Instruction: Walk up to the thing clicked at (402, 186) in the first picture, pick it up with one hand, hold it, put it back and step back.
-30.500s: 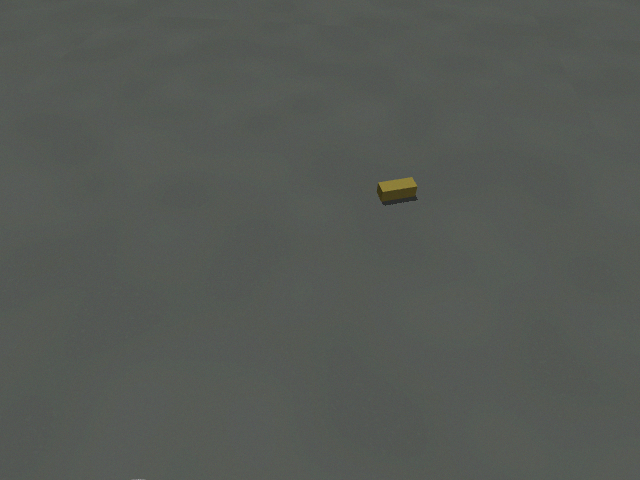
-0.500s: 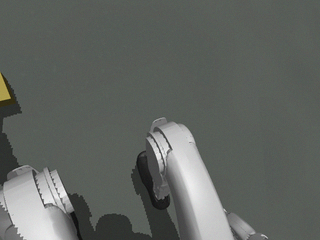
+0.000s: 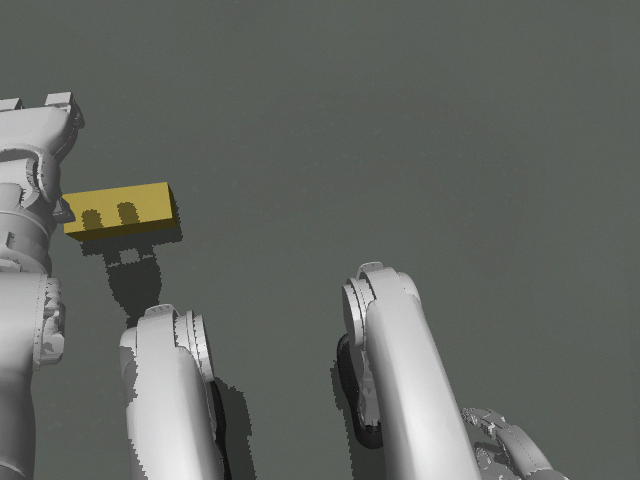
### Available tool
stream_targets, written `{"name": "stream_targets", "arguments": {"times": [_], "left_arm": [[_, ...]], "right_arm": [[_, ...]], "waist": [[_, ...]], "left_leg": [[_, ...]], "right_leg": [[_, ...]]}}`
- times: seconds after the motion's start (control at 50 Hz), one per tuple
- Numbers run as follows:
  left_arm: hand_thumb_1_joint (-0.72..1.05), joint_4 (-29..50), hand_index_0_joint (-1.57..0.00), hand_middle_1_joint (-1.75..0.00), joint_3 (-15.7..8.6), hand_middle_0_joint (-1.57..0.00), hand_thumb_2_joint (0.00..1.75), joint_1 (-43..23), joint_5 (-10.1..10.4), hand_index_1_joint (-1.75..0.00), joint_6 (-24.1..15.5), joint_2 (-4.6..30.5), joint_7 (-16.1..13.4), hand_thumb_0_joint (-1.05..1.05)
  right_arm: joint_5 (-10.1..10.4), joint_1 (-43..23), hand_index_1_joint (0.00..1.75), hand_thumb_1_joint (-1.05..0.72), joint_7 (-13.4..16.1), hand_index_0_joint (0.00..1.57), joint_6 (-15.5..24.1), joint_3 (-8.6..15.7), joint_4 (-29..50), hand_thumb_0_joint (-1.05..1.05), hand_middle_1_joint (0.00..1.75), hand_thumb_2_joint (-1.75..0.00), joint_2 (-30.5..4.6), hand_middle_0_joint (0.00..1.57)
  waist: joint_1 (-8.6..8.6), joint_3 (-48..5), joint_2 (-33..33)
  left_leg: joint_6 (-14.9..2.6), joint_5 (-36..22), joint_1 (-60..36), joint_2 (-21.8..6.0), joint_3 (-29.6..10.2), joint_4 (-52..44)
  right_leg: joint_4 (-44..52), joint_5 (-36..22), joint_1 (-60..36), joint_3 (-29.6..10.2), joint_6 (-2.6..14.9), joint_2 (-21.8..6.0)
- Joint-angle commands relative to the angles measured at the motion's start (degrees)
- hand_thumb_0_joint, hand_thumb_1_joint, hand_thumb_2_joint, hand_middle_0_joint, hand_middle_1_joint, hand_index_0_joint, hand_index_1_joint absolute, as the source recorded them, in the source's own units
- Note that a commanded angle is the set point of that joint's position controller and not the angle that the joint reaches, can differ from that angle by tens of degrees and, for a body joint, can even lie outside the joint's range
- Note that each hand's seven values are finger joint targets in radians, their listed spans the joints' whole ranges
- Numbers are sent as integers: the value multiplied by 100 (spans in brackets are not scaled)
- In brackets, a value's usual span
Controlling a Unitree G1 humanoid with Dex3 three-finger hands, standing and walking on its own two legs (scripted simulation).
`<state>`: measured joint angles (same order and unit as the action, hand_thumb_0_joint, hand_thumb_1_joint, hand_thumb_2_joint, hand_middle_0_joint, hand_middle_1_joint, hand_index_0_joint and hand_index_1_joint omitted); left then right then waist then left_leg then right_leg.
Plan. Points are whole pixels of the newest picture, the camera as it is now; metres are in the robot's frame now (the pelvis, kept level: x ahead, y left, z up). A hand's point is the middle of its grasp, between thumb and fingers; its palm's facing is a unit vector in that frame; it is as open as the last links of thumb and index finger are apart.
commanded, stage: withdraw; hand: left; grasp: from above
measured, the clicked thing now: (123, 211) +0.52 +0.25 -0.33
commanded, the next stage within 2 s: home in 0.32 s
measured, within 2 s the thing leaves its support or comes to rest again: neither
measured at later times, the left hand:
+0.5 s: hand (75, 181) +0.52 +0.27 -0.17, palm faces -0.41 -0.03 -0.91, open 13.9 cm
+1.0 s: hand (21, 248) +0.39 +0.25 -0.02, palm faces -0.31 -0.61 -0.73, open 8.1 cm
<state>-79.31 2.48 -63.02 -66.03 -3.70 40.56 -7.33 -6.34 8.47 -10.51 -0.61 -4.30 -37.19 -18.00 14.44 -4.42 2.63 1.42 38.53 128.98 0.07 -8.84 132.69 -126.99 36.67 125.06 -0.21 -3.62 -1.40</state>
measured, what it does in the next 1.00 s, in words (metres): rises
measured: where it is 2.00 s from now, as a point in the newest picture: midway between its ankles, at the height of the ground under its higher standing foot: (291, 434)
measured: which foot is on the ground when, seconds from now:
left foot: down 0.00-1.00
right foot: down 0.00-1.00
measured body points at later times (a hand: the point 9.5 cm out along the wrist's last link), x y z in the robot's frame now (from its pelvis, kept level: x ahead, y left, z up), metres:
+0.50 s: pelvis +0.00 +0.00 -0.03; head +0.25 +0.06 +0.34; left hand +0.53 +0.27 -0.12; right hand +0.01 -0.26 -0.13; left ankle +0.08 +0.13 -0.33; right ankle +0.11 -0.15 -0.32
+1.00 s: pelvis +0.01 +0.00 +0.09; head +0.19 +0.04 +0.50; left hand +0.40 +0.28 +0.03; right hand +0.15 -0.27 -0.03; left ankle +0.08 +0.13 -0.32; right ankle +0.11 -0.15 -0.32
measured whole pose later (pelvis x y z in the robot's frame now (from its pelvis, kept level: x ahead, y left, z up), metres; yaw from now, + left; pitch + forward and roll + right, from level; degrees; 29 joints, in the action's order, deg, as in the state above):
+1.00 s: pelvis +0.01 +0.00 +0.09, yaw +3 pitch +35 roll -6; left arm -34.4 -1.5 -26.1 -31.9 6.1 27.5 -0.5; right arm -0.5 8.2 -4.2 -3.6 1.9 -33.7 -16.7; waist 5.0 -11.0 3.2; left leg 1.4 38.1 112.5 -0.9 -6.6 115.8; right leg -111.3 36.3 109.5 0.0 -3.8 -2.6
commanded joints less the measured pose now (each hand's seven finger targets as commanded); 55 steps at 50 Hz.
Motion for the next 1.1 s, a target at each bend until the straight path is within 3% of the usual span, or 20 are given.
{"name": "stream_targets", "arguments": {"times": [0.0, 0.1, 0.16, 0.2, 0.28, 0.32, 0.36, 0.42, 0.48, 0.52, 0.58, 0.64, 0.68, 0.7, 0.72, 0.82, 0.94, 0.98, 1.04, 1.08], "left_arm": [[-52, 570, -10, -102, -68, -12, 103, -1847, -70, -104, -430, 1033, -98, 0], [-52, 285, -11, -101, -154, -12, 101, -2127, -401, -102, -775, 1326, -671, 0], [-52, 254, -11, -100, -399, -12, 101, -2457, -603, -102, -857, 1758, -1102, 0], [-53, 173, -10, -101, -519, -12, 101, -2481, -685, -102, -843, 1831, -1368, 0], [-55, 597, -10, -100, -849, -11, 101, -2457, -804, -101, -678, 2190, -1650, 0], [-54, 594, -11, -99, -743, -12, 100, -2336, -718, -100, -532, 1870, -1670, 0], [-53, 386, -10, -99, -553, -11, 100, -2366, -579, -100, -403, 1509, -1596, 0], [-46, 296, -17, -92, -480, -18, 92, -2421, -457, -92, -284, 1452, -1421, 0], [-32, 450, -20, -71, -655, -22, 90, -2210, -366, -73, -213, 1689, -1230, 0], [-19, 653, -19, -65, -705, -21, 88, -1966, -218, -67, -162, 1596, -1063, 0], [5, 1250, -19, -55, -852, -21, 87, -1610, 107, -57, -113, 1590, -820, 0], [27, 1759, -19, -48, -1003, -20, 87, -977, 593, -49, -6, 1325, -524, 0], [42, 2538, -20, -46, -1177, -21, 90, -681, 999, -46, 60, 1257, -338, 0], [50, 2827, -20, -44, -1040, -21, 91, -309, 1232, -45, 123, 983, -209, 0], [56, 3190, -20, -41, -1105, -21, 90, -39, 1447, -42, 195, 942, -109, 0], [89, 4729, -20, -30, -865, -20, 89, 1114, 2648, -30, 559, 173, 391, 0], [90, 5989, -20, -30, -651, -20, 90, 2238, 3712, -30, 878, -368, 517, 0], [90, 6158, -20, -30, -732, -20, 90, 2634, 3959, -30, 1013, -383, 446, 0], [90, 6447, -20, -30, -518, -20, 90, 3202, 4409, -30, 1263, -868, 374, 0], [90, 6585, -20, -30, -660, -20, 90, 3561, 4686, -30, 1421, -891, 302, 0]], "right_arm": [[-23, 1214, 30, -91, 380, 20, -94, 342, 77, 0, 30, -91, -1311, 20], [-116, 1202, 30, -91, 498, 20, -36, 158, 67, 0, 30, -90, -1293, 20], [-186, 1257, 30, -91, 506, 20, 26, 130, 33, 0, 30, -90, -1356, 20], [-249, 1267, 30, -91, 496, 20, 68, 139, 48, 0, 30, -90, -1335, 20], [-269, 1400, 30, -91, 487, 20, 171, 236, 40, 0, 30, -90, -1424, 20], [-237, 1419, 30, -91, 471, 20, 196, 301, 7, 0, 30, -90, -1392, 20], [-205, 1497, 30, -91, 455, 20, 211, 309, -108, 0, 30, -90, -1349, 20], [-177, 1600, 30, -89, 454, 20, 234, 335, -253, 0, 30, -89, -1363, 20], [-143, 1689, 30, -89, 429, 20, 214, 361, -257, 0, 30, -89, -1404, 20], [-97, 1733, 30, -89, 398, 20, 177, 403, -179, 0, 30, -90, -1357, 20], [3, 1729, 30, -89, 372, 20, 91, 487, -83, 0, 30, -90, -1285, 20], [129, 1778, 30, -89, 324, 20, -9, 692, 50, 0, 30, -90, -1274, 20], [230, 1773, 30, -90, 334, 20, -99, 849, 171, 0, 30, -90, -1311, 20], [280, 1638, 30, -90, 325, 20, -134, 859, 250, 0, 30, -90, -1219, 20], [339, 1574, 30, -90, 341, 20, -171, 923, 326, 0, 30, -90, -1236, 20], [528, 1101, 30, -90, 492, 20, -259, 1043, 564, 0, 30, -90, -1075, 20], [643, 631, 30, -90, 765, 20, -115, 1033, 876, 0, 30, -90, -855, 20], [676, 477, 30, -90, 862, 20, -27, 989, 888, 0, 30, -90, -794, 20], [743, 303, 30, -90, 1011, 20, 112, 933, 941, 0, 30, -90, -689, 20], [776, 201, 30, -90, 1118, 20, 225, 904, 954, 0, 30, -90, -664, 20]], "waist": [[453, -2864, 579], [478, -3165, 1119], [415, -3543, 1495], [412, -3632, 1657], [320, -4155, 2093], [360, -4326, 2100], [536, -3957, 2014], [561, -3844, 1828], [381, -4002, 1779], [283, -4244, 1774], [34, -4766, 1852], [-199, -4800, 1751], [-362, -4914, 1763], [-454, -5041, 1785], [-496, -4996, 1517], [-546, -4474, 1014], [-686, -3998, 684], [-818, -3853, 739], [-751, -3656, 639], [-806, -3607, 515]], "left_leg": [[-285, -358, -1822, 156, 680, -1330], [-246, -440, -2156, 117, 647, -1271], [-221, -584, -2325, 120, 648, -1164], [-207, -595, -2340, 110, 678, -1104], [-198, -805, -2687, 127, 742, -1108], [-194, -801, -2781, 101, 725, -1168], [-194, -649, -2640, 101, 689, -1208], [-206, -635, -2542, 106, 630, -1150], [-200, -869, -2576, 133, 650, -1136], [-196, -1077, -2746, 132, 662, -1222], [-188, -1490, -3075, 137, 714, -1359], [-177, -1621, -3283, 139, 713, -1625], [-166, -1545, -3528, 147, 666, -1856], [-177, -1528, -3633, 124, 689, -2000], [-203, -1353, -3646, 130, 645, -2096], [-252, -808, -3811, 76, 437, -2777], [-240, -222, -4473, -33, 411, -3654], [-211, -289, -4800, -59, 418, -3926], [-192, -454, -5195, -61, 437, -4297], [-199, -551, -5469, -54, 458, -4498]], "right_leg": [[1424, -364, -1962, 701, 583, 244], [1178, -517, -1766, 741, 554, 248], [985, -650, -1728, 768, 568, 264], [931, -638, -1738, 764, 573, 272], [822, -920, -1727, 841, 572, 228], [795, -969, -1695, 869, 580, 231], [825, -885, -1492, 923, 582, 245], [800, -891, -1399, 942, 575, 237], [804, -1030, -1595, 902, 580, 206], [835, -1192, -1820, 891, 570, 196], [932, -1507, -2219, 840, 573, 184], [1104, -1551, -2377, 791, 599, 149], [1306, -1438, -2439, 757, 619, 108], [1397, -1445, -2662, 729, 607, 132], [1542, -1316, -2666, 709, 599, 128], [2183, -1017, -2932, 594, 545, 107], [3074, -532, -3517, 498, 515, 105], [3295, -575, -3751, 470, 520, 99], [3731, -683, -4148, 404, 511, 69], [4020, -754, -4510, 355, 493, 63]]}}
